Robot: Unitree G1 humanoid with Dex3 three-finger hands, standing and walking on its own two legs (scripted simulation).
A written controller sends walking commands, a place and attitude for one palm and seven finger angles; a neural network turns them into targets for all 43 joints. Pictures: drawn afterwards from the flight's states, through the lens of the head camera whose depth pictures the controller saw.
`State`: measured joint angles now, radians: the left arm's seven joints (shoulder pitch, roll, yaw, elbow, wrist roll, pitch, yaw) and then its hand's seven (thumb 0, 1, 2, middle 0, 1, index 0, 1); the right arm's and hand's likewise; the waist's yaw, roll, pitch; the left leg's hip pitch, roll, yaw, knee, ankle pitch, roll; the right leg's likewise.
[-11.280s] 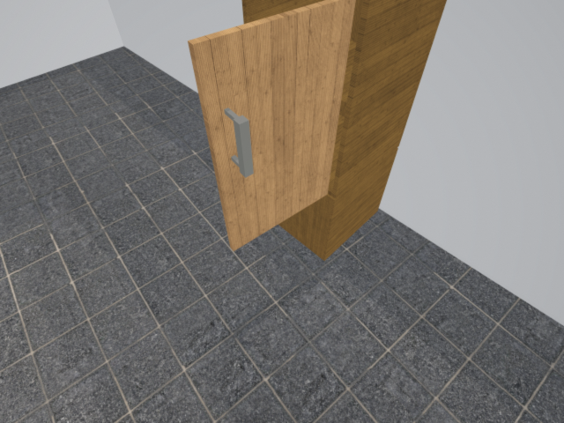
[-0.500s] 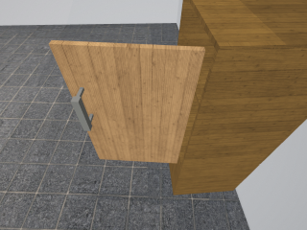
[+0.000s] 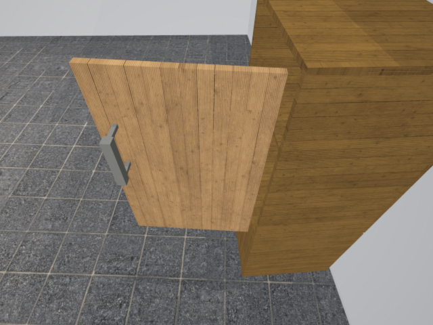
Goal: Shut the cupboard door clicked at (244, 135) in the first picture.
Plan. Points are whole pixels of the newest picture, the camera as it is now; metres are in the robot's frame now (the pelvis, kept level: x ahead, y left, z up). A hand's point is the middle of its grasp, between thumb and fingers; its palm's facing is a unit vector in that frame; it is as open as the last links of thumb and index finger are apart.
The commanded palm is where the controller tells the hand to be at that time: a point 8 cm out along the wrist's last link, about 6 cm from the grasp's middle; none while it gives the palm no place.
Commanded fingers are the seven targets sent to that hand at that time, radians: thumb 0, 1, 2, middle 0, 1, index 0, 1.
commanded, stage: look again from close up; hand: left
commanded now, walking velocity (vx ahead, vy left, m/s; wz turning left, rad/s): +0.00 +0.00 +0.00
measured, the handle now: (118, 155) +0.44 +0.25 +0.04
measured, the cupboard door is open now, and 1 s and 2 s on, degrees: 83 83 83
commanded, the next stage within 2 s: raise the hand and make a fist in 0.06 s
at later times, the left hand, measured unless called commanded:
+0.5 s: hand (127, 309) +0.15 +0.16 -0.03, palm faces -0.01 -1.00 +0.00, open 6.6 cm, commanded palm +0.10 +0.24 -0.05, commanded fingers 0.00 0.90 0.90 -0.51 -0.64 -0.51 -0.64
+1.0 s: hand (94, 319) +0.13 +0.21 -0.01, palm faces +0.08 -1.00 -0.02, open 4.2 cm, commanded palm +0.10 +0.25 -0.01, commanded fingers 0.00 0.90 0.90 -0.97 -1.14 -0.97 -1.14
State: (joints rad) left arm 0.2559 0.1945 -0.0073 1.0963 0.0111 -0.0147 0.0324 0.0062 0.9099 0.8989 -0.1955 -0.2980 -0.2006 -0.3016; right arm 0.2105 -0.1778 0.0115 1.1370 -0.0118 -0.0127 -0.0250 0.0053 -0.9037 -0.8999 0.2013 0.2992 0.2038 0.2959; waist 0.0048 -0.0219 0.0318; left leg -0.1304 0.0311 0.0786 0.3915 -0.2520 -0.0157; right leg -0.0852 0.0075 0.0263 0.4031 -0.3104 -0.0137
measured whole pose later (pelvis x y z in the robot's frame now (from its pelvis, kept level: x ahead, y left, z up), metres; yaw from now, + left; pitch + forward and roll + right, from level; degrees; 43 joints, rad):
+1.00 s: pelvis -0.08 +0.01 -0.07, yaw +2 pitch +10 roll -2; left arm 0.41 0.23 0.16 -0.10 -0.28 -0.21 -0.17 0.02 0.90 0.90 -0.79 -0.95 -0.79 -0.95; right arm 0.33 -0.18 0.03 0.52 0.03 -0.21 -0.06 0.02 -0.90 -0.90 0.21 0.30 0.21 0.30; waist -0.02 0.03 -0.11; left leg -0.78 0.04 0.01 1.03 -0.42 0.01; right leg -0.70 0.00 -0.05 1.02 -0.48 0.00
